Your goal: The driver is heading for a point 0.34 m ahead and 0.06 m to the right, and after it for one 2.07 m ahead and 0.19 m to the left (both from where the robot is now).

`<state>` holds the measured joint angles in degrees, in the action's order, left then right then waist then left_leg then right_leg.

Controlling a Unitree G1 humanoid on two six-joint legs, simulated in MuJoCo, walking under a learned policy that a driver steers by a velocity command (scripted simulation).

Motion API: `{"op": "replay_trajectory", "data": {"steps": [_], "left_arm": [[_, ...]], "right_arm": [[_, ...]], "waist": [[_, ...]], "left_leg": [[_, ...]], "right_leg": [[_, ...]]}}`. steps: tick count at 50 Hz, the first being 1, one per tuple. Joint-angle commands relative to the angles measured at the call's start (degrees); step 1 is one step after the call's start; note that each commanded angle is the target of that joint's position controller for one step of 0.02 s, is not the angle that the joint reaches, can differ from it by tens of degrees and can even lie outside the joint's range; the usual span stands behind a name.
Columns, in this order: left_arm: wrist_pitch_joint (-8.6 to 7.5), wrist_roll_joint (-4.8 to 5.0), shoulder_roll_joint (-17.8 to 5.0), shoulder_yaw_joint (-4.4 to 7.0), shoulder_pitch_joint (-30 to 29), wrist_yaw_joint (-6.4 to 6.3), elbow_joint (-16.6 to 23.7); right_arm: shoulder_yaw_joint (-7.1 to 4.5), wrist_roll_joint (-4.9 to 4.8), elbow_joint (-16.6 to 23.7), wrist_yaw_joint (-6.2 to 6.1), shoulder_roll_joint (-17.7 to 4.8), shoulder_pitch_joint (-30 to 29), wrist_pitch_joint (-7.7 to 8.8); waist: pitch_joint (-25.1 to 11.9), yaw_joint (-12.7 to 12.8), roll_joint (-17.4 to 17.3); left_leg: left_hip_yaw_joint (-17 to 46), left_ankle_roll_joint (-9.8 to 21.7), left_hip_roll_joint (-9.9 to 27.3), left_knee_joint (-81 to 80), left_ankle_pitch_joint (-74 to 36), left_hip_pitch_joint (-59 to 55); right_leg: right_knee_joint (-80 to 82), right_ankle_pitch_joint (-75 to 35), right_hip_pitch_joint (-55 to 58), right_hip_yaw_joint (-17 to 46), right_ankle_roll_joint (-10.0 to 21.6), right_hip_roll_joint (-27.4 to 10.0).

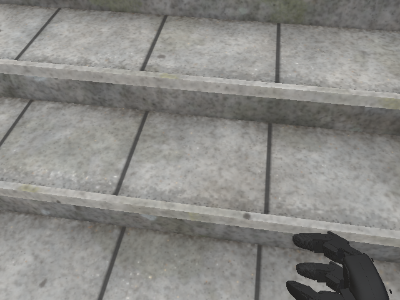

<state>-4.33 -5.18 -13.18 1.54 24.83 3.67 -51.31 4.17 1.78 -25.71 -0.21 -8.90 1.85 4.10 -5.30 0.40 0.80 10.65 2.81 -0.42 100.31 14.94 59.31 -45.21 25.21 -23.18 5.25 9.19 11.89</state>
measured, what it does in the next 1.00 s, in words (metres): climbs: left foot 0.17 m higher, then right foot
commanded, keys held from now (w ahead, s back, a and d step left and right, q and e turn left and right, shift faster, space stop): e+shift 0.32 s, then q+shift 0.68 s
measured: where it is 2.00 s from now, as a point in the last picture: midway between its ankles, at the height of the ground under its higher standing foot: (168, 231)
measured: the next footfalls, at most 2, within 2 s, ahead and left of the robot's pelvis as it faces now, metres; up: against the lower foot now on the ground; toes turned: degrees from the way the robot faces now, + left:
left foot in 0.22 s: +0.38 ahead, +0.13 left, +0.17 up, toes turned -18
right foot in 0.64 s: +0.31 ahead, -0.12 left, +0.17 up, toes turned -19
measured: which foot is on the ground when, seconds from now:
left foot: up 0.00-0.20, down 0.22-0.64, up 0.66-1.00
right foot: down 0.00-0.24, up 0.26-0.62, down 0.64-1.00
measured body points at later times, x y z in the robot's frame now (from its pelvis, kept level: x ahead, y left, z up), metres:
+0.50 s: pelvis +0.22 +0.05 +0.17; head +0.23 +0.03 +0.62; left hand +0.58 +0.12 +0.15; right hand +0.12 -0.20 +0.03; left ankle +0.34 +0.14 -0.54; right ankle +0.21 -0.09 -0.44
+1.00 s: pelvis +0.28 +0.01 +0.20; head +0.30 +0.00 +0.65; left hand +0.46 +0.27 +0.13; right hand +0.49 -0.23 +0.13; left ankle +0.34 +0.13 -0.48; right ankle +0.27 -0.10 -0.54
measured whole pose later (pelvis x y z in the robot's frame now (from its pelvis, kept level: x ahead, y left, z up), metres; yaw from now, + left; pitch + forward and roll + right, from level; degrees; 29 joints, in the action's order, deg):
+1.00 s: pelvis +0.28 +0.01 +0.20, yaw -2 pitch +3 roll -1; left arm -6.6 -3.9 -15.2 2.4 9.6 -3.7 -38.7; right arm -1.1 1.6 -37.7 7.3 -15.9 4.3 4.3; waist -2.0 2.1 -2.6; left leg -0.8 -2.3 3.3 54.9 18.4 34.8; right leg -23.1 12.9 -12.4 -16.6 1.3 -4.5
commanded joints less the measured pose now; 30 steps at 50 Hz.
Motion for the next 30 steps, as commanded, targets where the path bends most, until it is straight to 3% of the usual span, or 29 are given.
{"op": "replay_trajectory", "data": {"steps": [1,2,3,5,6,7,8,9,10,11,12,13,14,15,16,17,18,19,20,21,22,23,24,25,26,27,28,29,30], "left_arm": [[-3.80,-0.01,-4.2,0.46,13.2,-0.14,-2.1],[-3.53,-0.73,-2.6,0.45,17.8,-0.09,-4.1],[-3.34,-1.55,-2.1,0.25,22.2,-0.11,-5.3],[-2.85,-1.93,-1.5,0.14,19.5,-0.31,-4.4],[-2.09,-2.11,-3.3,0.05,15.9,0.57,-3.4],[-1.92,-0.86,-4.2,0.47,10.6,0.36,0.1],[-1.93,1.68,-6.6,1.39,-1.4,1.45,5.9],[-2.10,1.37,-8.0,1.94,-2.5,1.71,7.2],[-3.23,4.00,-13.2,3.30,-7.3,1.59,11.4],[-4.60,4.72,-15.7,5.08,-12.4,1.96,14.9],[-5.71,3.70,-5.5,3.50,-8.9,2.02,17.3],[-5.14,2.43,4.3,0.88,4.9,2.33,13.2],[-3.51,3.70,-3.1,2.61,-2.1,3.90,11.9],[-2.77,4.50,-4.5,3.75,-5.0,1.90,11.4],[-2.43,4.00,-5.3,3.57,-3.9,-1.03,11.0],[-1.95,1.86,-2.6,2.02,-6.6,-2.10,10.9],[-1.51,1.37,-0.8,0.55,-11.3,-1.64,12.4],[-1.13,1.85,1.9,-0.74,-13.5,-1.05,13.3],[-0.89,2.77,2.4,-2.01,-14.1,-0.16,13.3],[-0.51,3.77,1.9,-2.52,-14.9,0.50,13.6],[-0.37,3.64,0.7,-2.75,-16.0,0.95,14.0],[-0.55,3.64,-1.5,-2.44,-16.7,0.66,14.6],[2.61,4.04,4.3,-2.23,-18.6,-3.30,17.9],[3.97,3.69,2.4,-2.50,-18.9,-4.85,17.8],[2.27,3.31,-5.5,-2.37,-15.4,-0.63,15.6],[1.14,4.30,-7.2,-1.22,-19.7,0.25,18.8],[0.20,4.18,-9.4,-0.16,-21.5,0.12,19.1],[-0.54,3.67,-8.3,0.32,-20.0,0.19,17.1],[-1.70,4.53,-8.0,0.93,-18.3,-0.10,16.5]], "right_arm": [[-2.71,-2.02,5.5,-1.15,-7.0,-4.3,0.38],[-2.10,-1.94,5.6,-1.20,-5.2,-5.4,0.29],[-1.52,-1.77,5.4,-1.29,-3.8,-6.8,0.87],[-1.26,-2.09,6.0,-1.48,-3.3,-11.6,2.58],[-1.55,-0.74,9.2,-1.46,-2.8,-17.3,2.05],[-1.77,-0.49,10.5,-1.60,-2.3,-17.8,1.91],[-0.49,0.58,13.8,-0.25,0.7,-23.3,-0.16],[0.05,0.32,12.5,0.96,3.8,-21.5,-1.77],[-2.43,-0.09,7.9,1.84,-2.1,-10.5,-1.75],[-5.85,-1.79,2.4,0.80,-9.8,5.0,-1.54],[-6.91,-1.46,-5.0,-0.45,-12.8,25.3,-0.85],[-6.30,1.90,-7.9,-0.16,-15.2,33.2,-1.39],[-6.46,3.35,-5.9,-0.55,-17.3,29.0,0.11],[-6.48,0.44,-7.5,-0.68,-16.5,17.5,1.45],[-4.99,-2.02,-8.7,-1.20,-9.9,7.6,2.94],[-3.30,-2.94,-11.2,-1.96,-2.0,6.0,3.35],[-2.74,-2.98,-13.5,-2.84,1.3,4.6,3.43],[-3.17,-2.55,-15.5,-3.94,1.8,4.6,3.69],[-3.85,-1.93,-16.6,-4.86,-0.2,5.1,3.92],[-4.44,-0.72,-17.5,-4.96,-2.4,4.9,4.24],[-4.43,0.49,-18.4,-4.15,-3.3,5.2,4.06],[-4.73,0.69,-18.4,-3.16,-4.3,5.4,3.46],[-5.32,-0.21,-23.9,-3.28,-1.9,14.4,1.47],[-4.75,-0.54,-24.5,-3.26,-0.9,16.5,0.25],[-5.77,0.22,-13.7,-1.12,-9.0,2.2,2.05],[-7.63,-0.16,-12.8,-0.91,-13.3,0.9,3.15],[-8.37,-0.29,-13.8,-1.05,-16.0,3.9,2.94],[-8.17,-0.10,-13.5,-0.87,-15.8,4.3,2.66],[-7.94,0.65,-11.9,-0.17,-15.4,2.1,3.10]], "waist": [[-2.8,-0.6,6.0],[-0.7,1.0,3.5],[1.2,2.4,4.2],[5.0,2.1,2.6],[3.5,-0.2,0.3],[2.6,-1.9,0.9],[3.4,-5.8,-1.5],[3.3,-6.4,3.5],[5.1,-11.8,8.5],[-3.9,-17.1,2.9],[-26.8,-17.2,-10.8],[-39.9,-11.5,-33.7],[-17.2,-12.2,-15.8],[-6.6,-6.5,-15.2],[-6.6,-1.9,-7.0],[-5.2,-1.7,-2.5],[-3.9,-0.1,-1.1],[-4.3,0.9,-0.7],[-6.8,-0.1,-3.5],[-7.1,0.2,-1.9],[-6.1,0.5,1.4],[-5.3,0.3,1.5],[5.3,4.4,-2.7],[4.5,3.4,-1.6],[-7.8,1.2,1.5],[-4.2,1.8,-1.1],[-2.6,0.5,-2.7],[0.0,0.5,-4.2],[3.0,1.9,-7.2]], "left_leg": [[-10.6,-3.8,-3.9,13.0,12.9,8.4],[-7.9,-3.5,-4.2,14.7,16.6,17.3],[-6.3,-2.8,-5.1,20.4,20.4,24.4],[-5.6,-0.5,-3.7,15.6,24.0,27.4],[-8.7,0.2,-2.8,4.9,20.0,19.3],[-10.6,-0.5,-1.8,-3.7,14.1,7.5],[-16.1,-2.1,-3.0,-22.1,20.8,-18.2],[-14.1,-4.0,-3.5,-24.3,8.4,-32.1],[-18.0,-6.7,-6.7,-26.4,3.0,-39.0],[-14.7,-4.9,-8.6,-39.9,-2.3,-48.6],[3.3,5.1,1.5,-48.8,-21.0,-75.4],[46.1,29.1,26.3,-64.6,-30.5,-83.9],[54.3,27.1,23.5,-72.3,-20.7,-61.6],[41.4,22.1,22.0,-72.2,-0.1,-45.4],[28.9,16.9,20.8,-70.5,11.1,-36.7],[18.6,13.8,17.5,-66.9,6.5,-30.2],[11.1,11.5,14.2,-68.3,0.7,-25.7],[6.6,10.2,11.7,-69.5,-4.5,-25.4],[5.5,10.8,10.6,-71.2,-11.2,-25.5],[3.5,10.4,9.9,-72.8,-11.2,-25.9],[1.5,10.3,9.1,-74.7,-4.4,-25.7],[1.2,9.2,8.1,-76.4,0.2,-24.9],[5.0,9.7,9.6,-77.0,-1.0,-24.7],[2.7,10.2,7.8,-76.6,-5.1,-26.7],[-4.5,7.8,5.1,-79.1,2.6,-25.5],[-2.7,5.0,4.4,-81.7,7.4,-20.3],[-2.5,5.2,3.1,-81.5,9.9,-20.8],[-2.1,5.9,3.9,-80.2,11.4,-21.2],[1.9,6.0,7.6,-77.6,10.7,-20.1]], "right_leg": [[14.9,-48.2,11.8,18.8,2.7,-10.6],[12.9,-45.7,19.6,20.6,3.1,-12.1],[12.0,-43.5,24.8,23.3,3.1,-13.2],[12.9,-36.0,23.4,23.5,1.7,-13.9],[15.3,-32.4,15.1,26.0,1.7,-12.0],[18.8,-28.9,5.2,25.9,1.5,-10.2],[34.3,-39.3,-15.6,27.3,4.4,-12.3],[38.1,-45.4,-24.0,32.8,5.6,-15.3],[32.4,-69.4,-19.0,28.7,4.1,-16.7],[20.5,-86.1,-12.1,25.5,-0.8,-14.1],[-0.5,-68.2,-14.2,21.6,-5.5,-5.4],[-31.0,2.7,-23.3,19.5,-9.9,8.1],[-52.4,-3.2,-29.8,17.1,-11.4,1.2],[-54.9,-8.9,-33.2,11.6,-12.0,-3.7],[-50.8,-12.1,-29.1,7.6,-12.0,-8.5],[-46.4,-9.9,-25.5,5.0,-10.3,-11.5],[-45.0,-2.4,-22.6,2.9,-9.7,-13.7],[-42.4,-0.8,-22.3,2.0,-8.7,-14.2],[-46.7,-1.9,-22.4,1.4,-7.9,-12.7],[-47.0,-5.5,-23.1,2.3,-6.9,-12.4],[-41.7,-8.6,-23.1,1.8,-7.1,-13.1],[-37.2,-9.8,-21.9,1.9,-8.5,-13.9],[-33.6,-19.7,-22.3,-0.3,-9.1,-16.2],[-33.2,-21.8,-22.6,-1.6,-9.6,-15.7],[-26.7,-7.2,-14.3,-5.4,-13.6,-13.1],[-14.9,3.7,-3.7,-4.1,-15.4,-13.7],[-7.2,2.2,-1.0,-7.7,-16.2,-10.8],[-1.7,-4.9,2.5,-9.8,-15.2,-9.3],[2.4,-13.0,7.6,-5.0,-12.2,-11.5]]}}
Over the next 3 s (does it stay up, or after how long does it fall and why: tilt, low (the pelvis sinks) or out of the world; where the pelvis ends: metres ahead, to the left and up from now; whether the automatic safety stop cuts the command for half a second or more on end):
stays up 1.44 0.43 0.59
